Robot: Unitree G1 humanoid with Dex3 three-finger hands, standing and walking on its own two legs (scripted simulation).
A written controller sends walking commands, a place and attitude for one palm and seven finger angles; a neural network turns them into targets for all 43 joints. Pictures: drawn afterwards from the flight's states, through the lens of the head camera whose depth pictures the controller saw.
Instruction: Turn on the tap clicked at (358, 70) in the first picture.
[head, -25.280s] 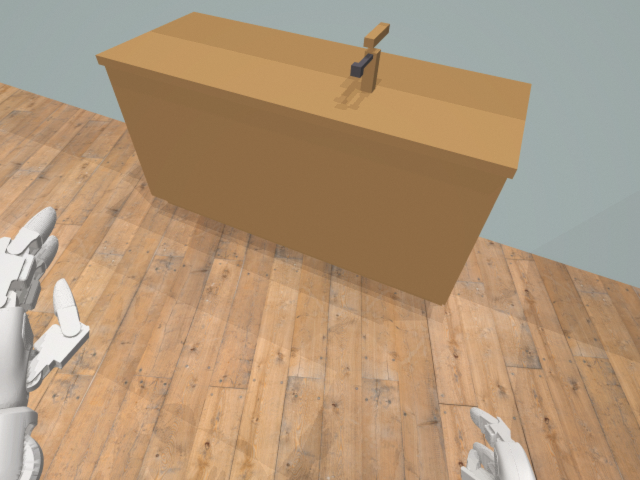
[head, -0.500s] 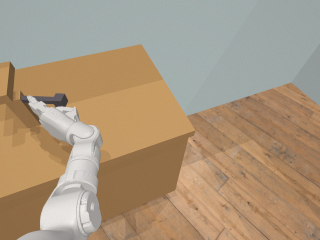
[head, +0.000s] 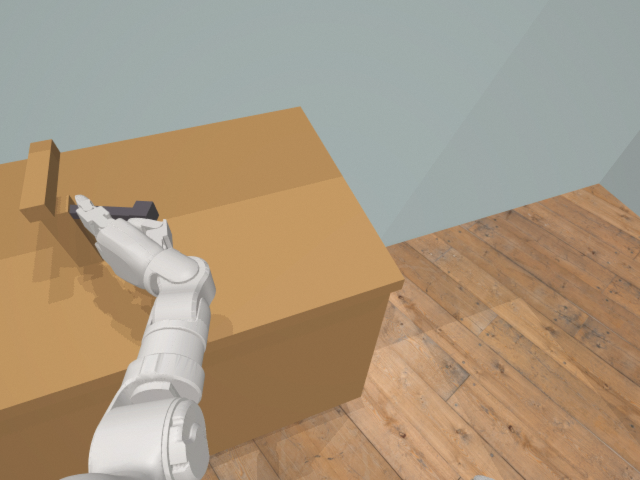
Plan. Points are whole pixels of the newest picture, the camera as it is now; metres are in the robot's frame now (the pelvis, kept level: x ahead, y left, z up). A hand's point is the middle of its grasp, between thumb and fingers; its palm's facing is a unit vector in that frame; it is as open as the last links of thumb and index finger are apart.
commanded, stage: lift the hand up off the lever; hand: left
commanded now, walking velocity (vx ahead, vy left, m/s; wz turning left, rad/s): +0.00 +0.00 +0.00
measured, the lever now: (144, 215) +0.46 +0.25 +0.07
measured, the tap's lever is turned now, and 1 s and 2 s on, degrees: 67 67 67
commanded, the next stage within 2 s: draw the hand back beside the body in 1.66 s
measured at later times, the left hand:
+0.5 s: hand (152, 223) +0.42 +0.22 +0.10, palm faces +0.83 -0.55 -0.11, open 7.8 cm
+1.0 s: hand (148, 218) +0.41 +0.21 +0.12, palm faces +0.82 -0.56 -0.10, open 7.8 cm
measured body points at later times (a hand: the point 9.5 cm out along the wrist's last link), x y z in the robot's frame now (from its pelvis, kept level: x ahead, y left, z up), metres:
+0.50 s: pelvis +0.00 +0.00 +0.01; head +0.03 +0.00 +0.46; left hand +0.37 +0.24 +0.11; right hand +0.12 -0.24 -0.12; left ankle -0.01 +0.12 -0.71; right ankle -0.01 -0.07 -0.71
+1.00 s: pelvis -0.01 +0.00 +0.01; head +0.01 -0.01 +0.46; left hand +0.36 +0.24 +0.13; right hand +0.13 -0.23 -0.11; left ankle -0.01 +0.12 -0.71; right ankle -0.01 -0.07 -0.71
